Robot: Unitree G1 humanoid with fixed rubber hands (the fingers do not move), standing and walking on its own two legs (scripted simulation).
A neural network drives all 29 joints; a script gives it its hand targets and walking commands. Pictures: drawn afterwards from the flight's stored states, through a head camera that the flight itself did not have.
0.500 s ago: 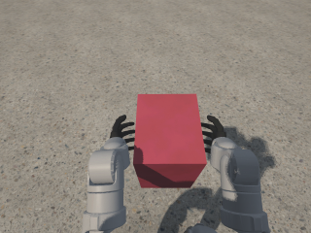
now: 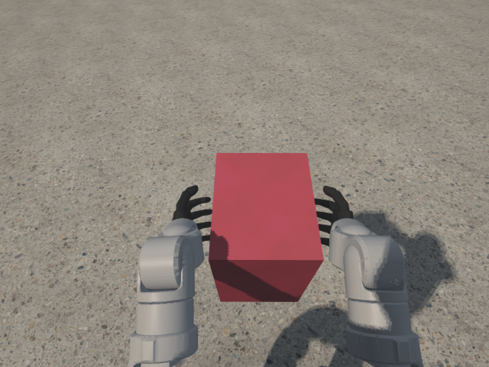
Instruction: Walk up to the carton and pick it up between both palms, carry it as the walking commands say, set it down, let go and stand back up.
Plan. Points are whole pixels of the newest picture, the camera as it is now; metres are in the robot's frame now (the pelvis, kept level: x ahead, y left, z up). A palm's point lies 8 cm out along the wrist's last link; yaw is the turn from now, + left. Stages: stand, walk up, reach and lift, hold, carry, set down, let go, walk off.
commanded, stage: carry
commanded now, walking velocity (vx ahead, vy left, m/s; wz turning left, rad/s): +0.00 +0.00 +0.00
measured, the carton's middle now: (260, 233) +0.34 +0.01 +0.05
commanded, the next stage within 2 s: hold in 0.76 s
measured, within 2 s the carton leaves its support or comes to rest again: neither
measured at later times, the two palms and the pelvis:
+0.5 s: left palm (187, 234) +0.31 +0.13 +0.09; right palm (335, 233) +0.31 -0.11 +0.08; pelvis +0.00 -0.01 +0.00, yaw +1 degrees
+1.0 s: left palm (195, 263) +0.30 +0.12 +0.02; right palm (331, 262) +0.30 -0.11 +0.02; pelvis -0.01 -0.01 +0.00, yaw +2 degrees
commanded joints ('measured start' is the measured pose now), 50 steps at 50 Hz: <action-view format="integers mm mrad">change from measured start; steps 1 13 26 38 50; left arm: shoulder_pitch -544 -566 -494 -543 -1074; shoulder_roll -944 -916 -933 -909 -1028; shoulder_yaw -507 -518 -495 -490 -675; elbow -157 -169 -151 -91 221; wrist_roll -343 -321 -344 -319 -248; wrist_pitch -50 -64 -102 -133 -588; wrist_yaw -112 -111 -126 -137 -330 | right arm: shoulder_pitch -559 -521 -539 -534 -979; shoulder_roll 963 933 948 916 1013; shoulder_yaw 462 419 475 428 529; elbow -163 -103 -202 -92 127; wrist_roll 274 276 277 235 222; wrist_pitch -67 -85 -118 -155 -598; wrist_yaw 72 85 72 91 266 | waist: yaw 5 -14 -9 -2 -70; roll -109 289 -148 -56 43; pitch -434 -398 -571 -547 -787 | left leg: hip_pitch -112 28 135 83 341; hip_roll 39 239 18 75 -90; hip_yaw -160 -457 -95 -183 -181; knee -216 -534 -135 -213 -173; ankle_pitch -265 -443 131 65 124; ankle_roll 18 80 12 35 -21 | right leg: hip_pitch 253 31 244 245 420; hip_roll -128 43 -181 -99 163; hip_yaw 292 80 258 248 299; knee -248 221 -167 -143 -143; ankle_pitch -279 -131 157 14 142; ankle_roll -42 30 -55 -42 -19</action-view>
